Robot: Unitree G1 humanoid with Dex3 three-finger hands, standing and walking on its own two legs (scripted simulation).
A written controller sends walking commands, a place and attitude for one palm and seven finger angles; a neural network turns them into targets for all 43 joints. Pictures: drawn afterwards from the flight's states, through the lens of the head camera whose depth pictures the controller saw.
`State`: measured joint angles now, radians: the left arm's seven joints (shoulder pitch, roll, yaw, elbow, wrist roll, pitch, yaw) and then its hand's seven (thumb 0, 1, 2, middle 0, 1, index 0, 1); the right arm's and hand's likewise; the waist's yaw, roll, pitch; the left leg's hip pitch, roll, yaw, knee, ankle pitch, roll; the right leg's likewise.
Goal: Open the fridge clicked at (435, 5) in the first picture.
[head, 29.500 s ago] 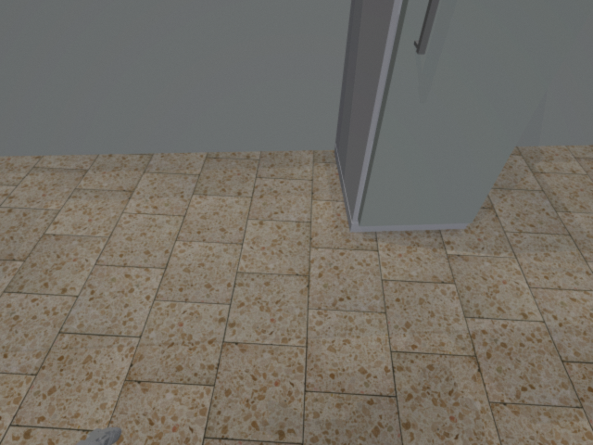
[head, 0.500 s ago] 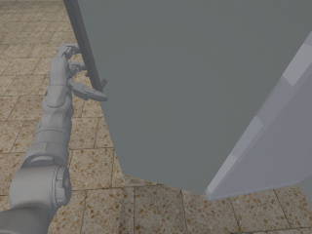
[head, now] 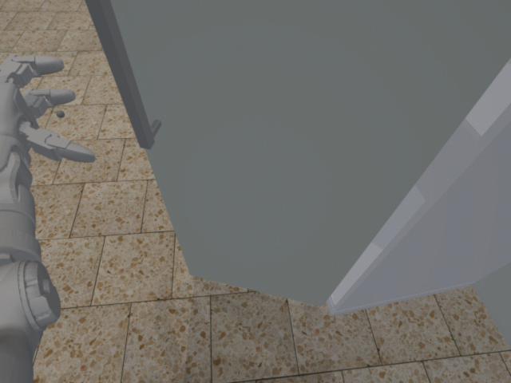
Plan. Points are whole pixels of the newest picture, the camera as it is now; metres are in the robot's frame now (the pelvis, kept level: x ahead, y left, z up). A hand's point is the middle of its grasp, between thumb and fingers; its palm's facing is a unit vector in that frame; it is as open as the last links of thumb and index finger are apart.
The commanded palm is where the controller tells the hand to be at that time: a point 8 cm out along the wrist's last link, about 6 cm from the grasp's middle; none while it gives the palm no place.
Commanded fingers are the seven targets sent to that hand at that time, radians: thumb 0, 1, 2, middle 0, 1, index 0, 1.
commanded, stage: slip the hand off the handle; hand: left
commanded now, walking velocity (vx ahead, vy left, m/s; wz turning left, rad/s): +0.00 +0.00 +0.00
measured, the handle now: (119, 31) +0.49 +0.18 +0.27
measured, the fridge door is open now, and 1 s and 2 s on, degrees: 66 66 66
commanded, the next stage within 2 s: draw the hand back to the body in 1.00 s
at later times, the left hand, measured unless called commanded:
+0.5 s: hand (32, 163) +0.36 +0.28 +0.17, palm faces +0.20 -0.97 -0.11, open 14.7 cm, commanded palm +0.33 +0.32 +0.17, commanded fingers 0.00 -0.55 0.20 -0.25 -1.15 -0.25 -1.15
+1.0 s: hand (31, 185) +0.32 +0.27 +0.17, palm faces +0.21 -0.97 -0.14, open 14.7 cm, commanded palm +0.29 +0.31 +0.17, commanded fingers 0.00 -0.55 0.20 -0.25 -1.15 -0.25 -1.15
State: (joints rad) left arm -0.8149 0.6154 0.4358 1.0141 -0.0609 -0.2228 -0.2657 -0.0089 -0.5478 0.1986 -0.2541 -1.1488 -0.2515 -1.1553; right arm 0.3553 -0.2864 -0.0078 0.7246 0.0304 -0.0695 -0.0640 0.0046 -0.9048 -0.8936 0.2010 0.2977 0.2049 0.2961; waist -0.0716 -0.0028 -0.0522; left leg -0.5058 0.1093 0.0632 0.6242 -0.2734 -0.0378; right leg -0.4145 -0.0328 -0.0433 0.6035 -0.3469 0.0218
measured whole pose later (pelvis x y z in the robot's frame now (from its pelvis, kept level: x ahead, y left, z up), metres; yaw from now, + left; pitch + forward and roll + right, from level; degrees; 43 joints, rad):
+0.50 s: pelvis -0.01 +0.02 +0.00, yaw +1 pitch +4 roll -1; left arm -0.42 0.41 0.34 0.43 -0.15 -0.06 -0.19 -0.01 -0.55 0.20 -0.25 -1.15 -0.25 -1.15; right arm 0.26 -0.24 0.03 0.64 0.04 -0.11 -0.07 0.01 -0.90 -0.89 0.20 0.30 0.21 0.30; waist 0.02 0.02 -0.07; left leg -0.41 0.08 0.07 0.63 -0.28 -0.01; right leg -0.30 -0.07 -0.04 0.57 -0.34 0.05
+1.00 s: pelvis -0.03 -0.01 +0.00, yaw +2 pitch +1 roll -1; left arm -0.38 0.45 0.36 0.47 -0.18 -0.07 -0.24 -0.01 -0.55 0.20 -0.25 -1.15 -0.25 -1.15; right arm 0.27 -0.27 0.03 0.69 0.05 -0.17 -0.11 0.01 -0.90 -0.89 0.20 0.30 0.21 0.30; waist 0.02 0.04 -0.03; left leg -0.36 0.10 0.03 0.57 -0.22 -0.04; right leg -0.27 -0.03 -0.07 0.58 -0.32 0.01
